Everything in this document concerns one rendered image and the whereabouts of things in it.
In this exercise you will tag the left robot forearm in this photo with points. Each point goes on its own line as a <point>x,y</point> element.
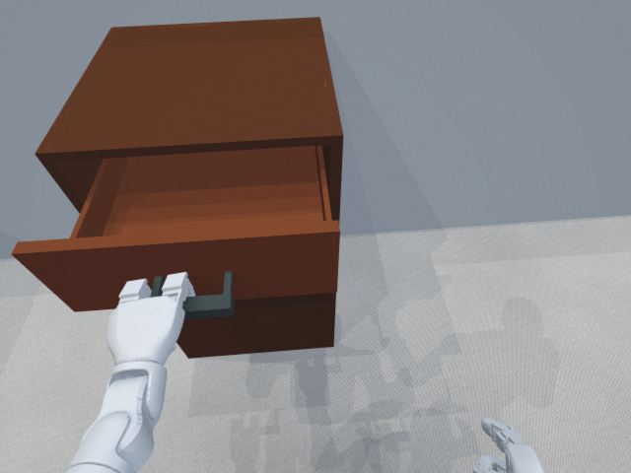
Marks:
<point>120,440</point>

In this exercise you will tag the right robot hand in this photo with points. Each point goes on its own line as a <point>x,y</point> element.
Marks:
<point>520,458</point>

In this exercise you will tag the handle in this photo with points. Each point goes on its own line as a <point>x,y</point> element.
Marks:
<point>204,306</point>

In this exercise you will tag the left robot hand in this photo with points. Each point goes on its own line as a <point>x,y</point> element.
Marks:
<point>144,328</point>

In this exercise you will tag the cabinet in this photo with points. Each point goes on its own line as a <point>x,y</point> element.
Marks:
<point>209,87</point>

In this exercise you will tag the drawer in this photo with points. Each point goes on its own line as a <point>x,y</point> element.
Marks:
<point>263,214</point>

